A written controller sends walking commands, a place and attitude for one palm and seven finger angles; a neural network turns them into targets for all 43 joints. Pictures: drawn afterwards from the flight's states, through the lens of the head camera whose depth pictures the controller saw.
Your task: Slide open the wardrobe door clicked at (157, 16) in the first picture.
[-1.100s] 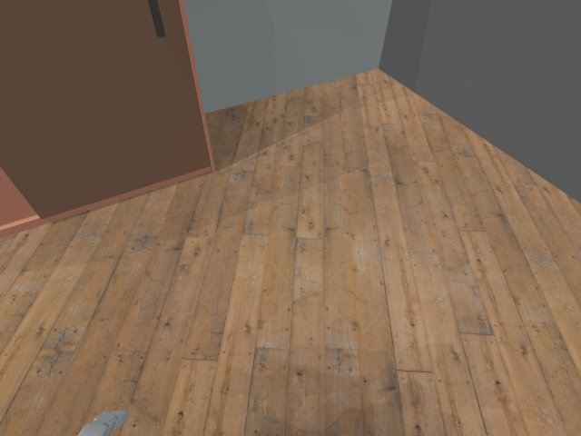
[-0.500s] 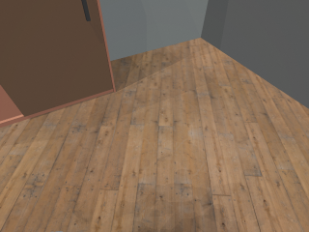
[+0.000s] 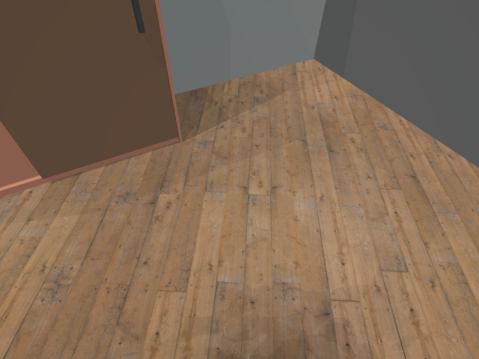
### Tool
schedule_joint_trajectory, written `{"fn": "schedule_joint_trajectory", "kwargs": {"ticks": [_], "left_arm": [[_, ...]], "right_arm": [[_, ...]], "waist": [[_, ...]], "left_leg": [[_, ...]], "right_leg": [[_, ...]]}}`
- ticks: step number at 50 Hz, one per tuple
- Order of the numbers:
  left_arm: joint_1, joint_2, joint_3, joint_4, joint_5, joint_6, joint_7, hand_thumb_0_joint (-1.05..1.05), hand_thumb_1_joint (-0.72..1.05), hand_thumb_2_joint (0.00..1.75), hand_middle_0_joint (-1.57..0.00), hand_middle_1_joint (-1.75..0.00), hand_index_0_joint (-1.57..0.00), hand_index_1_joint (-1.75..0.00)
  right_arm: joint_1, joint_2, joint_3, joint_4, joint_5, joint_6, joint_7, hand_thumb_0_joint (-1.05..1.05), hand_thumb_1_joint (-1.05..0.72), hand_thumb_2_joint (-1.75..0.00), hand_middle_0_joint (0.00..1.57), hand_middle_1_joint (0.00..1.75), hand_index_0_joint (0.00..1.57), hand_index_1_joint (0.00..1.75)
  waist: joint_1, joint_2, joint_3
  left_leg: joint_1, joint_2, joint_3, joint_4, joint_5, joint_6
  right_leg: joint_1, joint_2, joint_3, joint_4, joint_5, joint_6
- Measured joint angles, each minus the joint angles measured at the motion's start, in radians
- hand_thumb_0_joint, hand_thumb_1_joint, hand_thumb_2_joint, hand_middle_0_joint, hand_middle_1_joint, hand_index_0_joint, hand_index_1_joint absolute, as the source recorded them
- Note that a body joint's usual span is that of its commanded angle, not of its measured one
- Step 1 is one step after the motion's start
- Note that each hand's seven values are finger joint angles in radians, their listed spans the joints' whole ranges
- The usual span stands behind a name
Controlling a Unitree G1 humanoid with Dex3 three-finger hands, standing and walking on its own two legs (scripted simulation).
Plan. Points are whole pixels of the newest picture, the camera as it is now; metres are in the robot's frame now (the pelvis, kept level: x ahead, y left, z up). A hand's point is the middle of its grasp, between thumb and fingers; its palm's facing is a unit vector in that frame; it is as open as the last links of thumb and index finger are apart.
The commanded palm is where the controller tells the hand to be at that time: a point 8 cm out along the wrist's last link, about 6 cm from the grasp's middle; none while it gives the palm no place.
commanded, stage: look at it before walking up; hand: right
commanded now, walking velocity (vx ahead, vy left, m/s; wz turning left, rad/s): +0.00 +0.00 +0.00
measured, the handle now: out of the picture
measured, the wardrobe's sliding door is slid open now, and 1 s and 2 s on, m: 0.00 0.00 0.00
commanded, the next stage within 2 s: walk to a spot facing it in 0.54 s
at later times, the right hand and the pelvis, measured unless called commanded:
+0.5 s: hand out of the picture +0.08 -0.25 -0.16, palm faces -0.02 +0.94 -0.33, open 7.4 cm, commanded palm none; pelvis +0.01 +0.00 +0.00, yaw +0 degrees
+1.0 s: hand out of the picture +0.08 -0.19 -0.18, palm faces -0.12 +0.97 -0.21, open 7.4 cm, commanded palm none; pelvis +0.07 +0.01 -0.02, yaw +8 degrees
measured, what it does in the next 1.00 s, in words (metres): shifts its weight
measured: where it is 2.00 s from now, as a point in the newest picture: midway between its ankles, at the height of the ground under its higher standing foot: (222, 305)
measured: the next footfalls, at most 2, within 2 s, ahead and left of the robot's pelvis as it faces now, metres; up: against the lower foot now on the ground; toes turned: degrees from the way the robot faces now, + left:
right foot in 1.50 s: +0.46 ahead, -0.03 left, +0.00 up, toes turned +7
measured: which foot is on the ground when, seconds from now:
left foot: down 0.00-1.00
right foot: down 0.00-1.00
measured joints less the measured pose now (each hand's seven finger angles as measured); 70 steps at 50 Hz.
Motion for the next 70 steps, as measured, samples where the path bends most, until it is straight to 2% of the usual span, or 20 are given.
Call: {"fn": "schedule_joint_trajectory", "kwargs": {"ticks": [35,41,45,49,51,52,53,56,59,65,70], "left_arm": [[-0.031,-0.003,-0.004,-0.006,-0.001,-0.002,0.005,0.00,0.90,0.90,-0.20,-0.30,-0.20,-0.30],[0.027,-0.046,0.000,-0.022,0.012,0.015,0.001,0.00,0.90,0.90,-0.20,-0.30,-0.20,-0.30],[0.091,-0.081,0.008,-0.038,0.012,0.003,0.001,0.00,0.90,0.90,-0.20,-0.30,-0.20,-0.30],[0.150,-0.106,0.023,-0.041,0.011,-0.020,0.006,0.00,0.90,0.90,-0.20,-0.30,-0.20,-0.30],[0.179,-0.107,0.028,-0.034,0.013,-0.025,0.010,0.00,0.90,0.90,-0.20,-0.30,-0.20,-0.30],[0.194,-0.105,0.029,-0.030,0.012,-0.025,0.011,0.00,0.90,0.90,-0.20,-0.30,-0.20,-0.30],[0.207,-0.108,0.030,-0.020,0.008,-0.020,0.010,0.00,0.90,0.90,-0.20,-0.30,-0.20,-0.30],[0.209,-0.118,0.030,0.014,0.007,0.003,0.005,0.00,0.90,0.90,-0.20,-0.30,-0.20,-0.30],[0.173,-0.124,0.038,0.009,0.011,0.007,0.001,0.01,0.90,0.90,-0.20,-0.30,-0.20,-0.30],[0.063,-0.138,0.052,-0.074,0.012,-0.007,-0.013,0.01,0.90,0.90,-0.20,-0.30,-0.19,-0.30],[-0.003,-0.158,0.049,-0.110,0.007,-0.014,-0.025,0.00,0.90,0.90,-0.20,-0.30,-0.19,-0.30]], "right_arm": [[-0.002,-0.003,-0.002,0.005,0.000,0.000,-0.007,0.00,-0.91,-0.89,0.20,0.30,0.20,0.30],[0.084,0.040,-0.013,-0.009,-0.010,0.030,0.010,0.00,-0.91,-0.89,0.20,0.30,0.20,0.30],[0.159,0.073,-0.024,-0.023,-0.011,0.032,0.025,0.00,-0.91,-0.89,0.20,0.30,0.20,0.30],[0.197,0.109,-0.034,-0.019,-0.011,0.036,0.034,0.00,-0.91,-0.89,0.20,0.30,0.20,0.30],[0.193,0.128,-0.037,-0.025,-0.011,0.027,0.039,0.01,-0.91,-0.89,0.20,0.30,0.20,0.30],[0.190,0.134,-0.039,-0.035,-0.012,0.015,0.042,0.01,-0.91,-0.89,0.20,0.30,0.20,0.30],[0.185,0.136,-0.042,-0.044,-0.015,-0.004,0.040,0.01,-0.91,-0.89,0.20,0.30,0.20,0.30],[0.185,0.147,-0.046,-0.056,-0.005,-0.049,0.016,0.00,-0.91,-0.89,0.20,0.30,0.20,0.30],[0.220,0.162,-0.041,-0.050,-0.006,-0.057,0.000,0.00,-0.91,-0.89,0.20,0.30,0.20,0.30],[0.282,0.202,-0.026,0.003,-0.011,-0.061,-0.007,0.00,-0.91,-0.89,0.20,0.30,0.20,0.30],[0.301,0.214,-0.026,0.023,-0.013,-0.067,-0.018,0.00,-0.91,-0.89,0.20,0.30,0.20,0.30]], "waist": [[-0.011,-0.001,0.000],[-0.023,-0.003,-0.039],[-0.023,0.006,-0.042],[-0.015,0.008,-0.018],[-0.004,-0.010,0.000],[-0.001,-0.023,0.009],[0.000,-0.030,0.017],[-0.017,-0.030,0.030],[-0.031,-0.016,0.018],[-0.011,-0.017,0.002],[-0.027,-0.021,0.009]], "left_leg": [[0.025,0.006,-0.001,-0.023,-0.005,-0.007],[-0.016,-0.016,-0.038,0.064,-0.083,0.005],[-0.060,-0.029,-0.063,0.171,-0.165,0.023],[-0.145,-0.006,0.008,0.348,-0.264,0.016],[-0.156,0.002,0.051,0.317,-0.258,0.016],[-0.143,-0.001,0.069,0.256,-0.203,0.021],[-0.139,-0.006,0.083,0.248,-0.129,0.033],[-0.093,-0.024,0.092,0.252,-0.168,0.065],[-0.015,-0.037,0.063,0.151,-0.157,0.065],[0.117,-0.049,0.010,-0.028,-0.120,0.059],[0.212,-0.054,-0.010,-0.090,-0.155,0.039]], "right_leg": [[0.025,0.006,-0.002,-0.024,-0.004,-0.005],[-0.004,-0.016,-0.039,0.074,-0.107,-0.004],[-0.013,-0.028,-0.073,0.133,-0.142,-0.006],[0.035,-0.044,-0.126,0.131,-0.196,0.008],[0.057,-0.062,-0.136,0.138,-0.217,0.024],[0.051,-0.077,-0.134,0.175,-0.242,0.029],[0.016,-0.094,-0.132,0.268,-0.268,0.024],[-0.132,-0.091,-0.079,0.617,-0.285,0.010],[-0.264,-0.092,-0.083,0.755,-0.198,0.016],[-0.448,-0.119,-0.084,0.675,-0.027,0.043],[-0.465,-0.120,-0.102,0.470,0.046,0.034]]}}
